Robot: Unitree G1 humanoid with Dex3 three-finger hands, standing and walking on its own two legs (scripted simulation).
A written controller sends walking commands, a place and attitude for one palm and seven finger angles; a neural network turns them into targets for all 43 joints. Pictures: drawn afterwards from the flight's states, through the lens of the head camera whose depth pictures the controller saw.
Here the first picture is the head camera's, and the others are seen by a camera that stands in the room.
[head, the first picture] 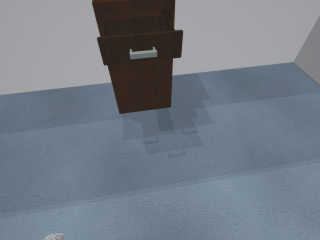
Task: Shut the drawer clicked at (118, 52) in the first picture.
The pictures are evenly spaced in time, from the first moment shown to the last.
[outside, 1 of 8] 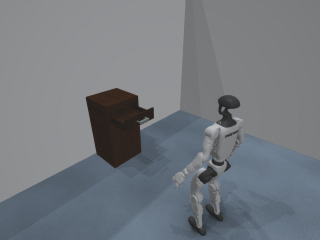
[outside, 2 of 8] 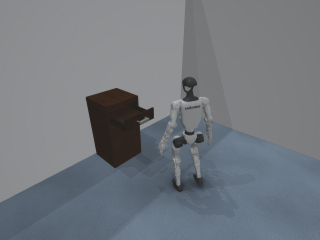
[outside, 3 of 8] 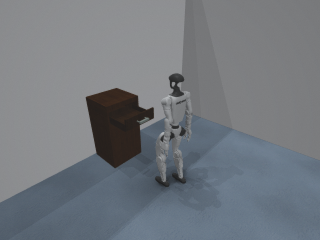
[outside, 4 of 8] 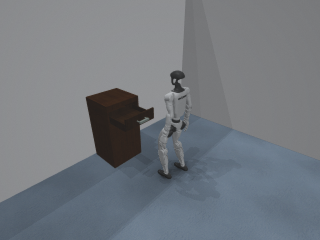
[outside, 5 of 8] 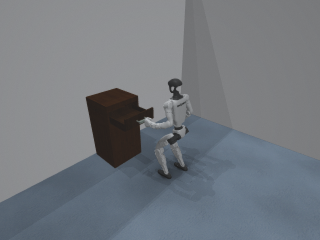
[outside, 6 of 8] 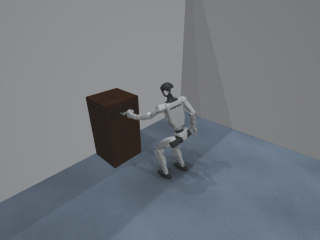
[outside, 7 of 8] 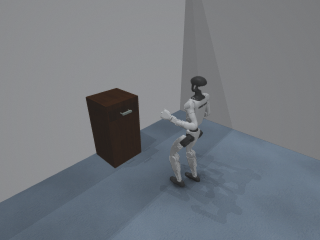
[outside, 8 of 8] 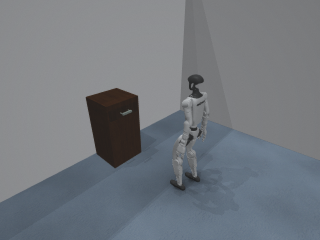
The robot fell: no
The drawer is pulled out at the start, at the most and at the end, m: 0.30 0.30 0.00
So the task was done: yes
